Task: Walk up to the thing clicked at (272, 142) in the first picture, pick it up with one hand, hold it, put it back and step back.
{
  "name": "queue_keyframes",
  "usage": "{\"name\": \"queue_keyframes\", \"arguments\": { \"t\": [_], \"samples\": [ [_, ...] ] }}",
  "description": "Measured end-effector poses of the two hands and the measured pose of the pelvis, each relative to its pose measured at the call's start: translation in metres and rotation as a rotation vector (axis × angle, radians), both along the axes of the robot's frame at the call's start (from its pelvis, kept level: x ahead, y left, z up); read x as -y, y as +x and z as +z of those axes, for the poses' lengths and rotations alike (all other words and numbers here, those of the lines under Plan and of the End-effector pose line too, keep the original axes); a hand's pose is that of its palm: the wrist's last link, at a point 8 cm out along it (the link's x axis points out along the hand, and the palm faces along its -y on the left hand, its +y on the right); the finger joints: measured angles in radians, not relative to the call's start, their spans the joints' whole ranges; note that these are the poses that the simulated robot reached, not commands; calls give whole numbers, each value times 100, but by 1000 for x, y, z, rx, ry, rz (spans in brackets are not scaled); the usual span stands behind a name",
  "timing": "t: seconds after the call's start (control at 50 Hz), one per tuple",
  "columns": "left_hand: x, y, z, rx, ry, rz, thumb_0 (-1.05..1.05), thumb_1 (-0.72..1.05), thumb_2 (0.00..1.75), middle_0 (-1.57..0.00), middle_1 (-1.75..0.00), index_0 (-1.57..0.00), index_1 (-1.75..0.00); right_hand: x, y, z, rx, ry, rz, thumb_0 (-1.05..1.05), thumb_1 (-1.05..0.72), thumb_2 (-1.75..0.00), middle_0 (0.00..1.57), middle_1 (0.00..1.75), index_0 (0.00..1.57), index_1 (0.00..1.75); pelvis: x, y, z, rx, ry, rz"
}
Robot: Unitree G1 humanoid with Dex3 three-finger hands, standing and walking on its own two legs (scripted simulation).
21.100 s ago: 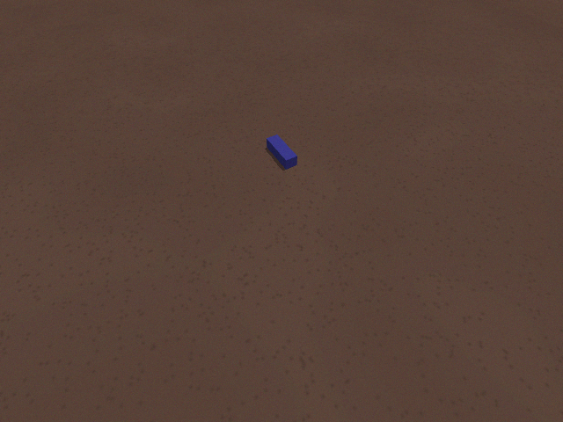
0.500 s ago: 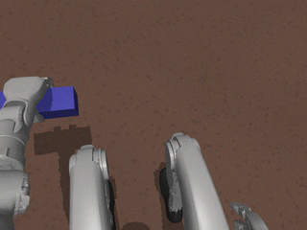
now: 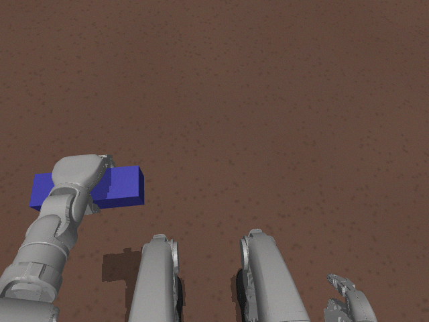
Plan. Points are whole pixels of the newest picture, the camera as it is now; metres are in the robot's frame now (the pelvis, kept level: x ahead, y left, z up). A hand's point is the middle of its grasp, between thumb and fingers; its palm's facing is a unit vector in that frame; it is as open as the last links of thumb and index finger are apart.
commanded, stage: lift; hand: left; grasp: from above
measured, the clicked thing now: (91, 190) +0.39 +0.25 -0.12
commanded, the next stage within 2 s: hold in 0.74 s
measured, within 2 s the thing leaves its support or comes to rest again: neither
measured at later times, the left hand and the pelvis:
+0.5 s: hand (67, 172) +0.36 +0.22 +0.06, palm faces -0.46 -0.05 -0.89, open 10.0 cm; pelvis +0.04 +0.00 +0.14, yaw +1 degrees
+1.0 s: hand (49, 143) +0.37 +0.22 +0.12, palm faces -0.46 -0.05 -0.89, open 10.0 cm; pelvis +0.07 +0.00 +0.20, yaw +1 degrees
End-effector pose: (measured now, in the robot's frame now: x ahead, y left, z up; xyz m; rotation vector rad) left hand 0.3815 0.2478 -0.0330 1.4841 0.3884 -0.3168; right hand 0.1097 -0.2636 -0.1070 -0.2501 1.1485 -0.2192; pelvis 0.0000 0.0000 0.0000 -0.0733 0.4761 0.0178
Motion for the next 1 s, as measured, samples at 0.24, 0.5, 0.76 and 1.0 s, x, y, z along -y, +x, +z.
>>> {"name": "queue_keyframes", "arguments": {
  "t": [0.24,0.5,0.76,1.0],
  "samples": [
    [6,-20,93,-35,13,16,0,-4,62,-67,-66,-69,-62,-1,6,89,73,-2,-36,0,-90,-89,21,29,20,30,2,16,87,132,25,1],
    [22,-19,147,-22,18,7,0,-4,62,-67,-66,-69,-62,4,10,143,66,2,-44,0,-90,-90,20,29,20,30,4,38,145,225,43,0],
    [26,-9,189,-23,15,31,0,-4,62,-67,-66,-69,-62,4,26,178,78,22,-50,0,-90,-89,20,29,20,30,4,54,181,292,57,-4],
    [25,-5,212,-25,22,12,0,-4,62,-67,-66,-69,-62,3,49,194,107,32,-44,1,-90,-89,20,29,20,30,4,67,197,333,64,-7]
  ]
}}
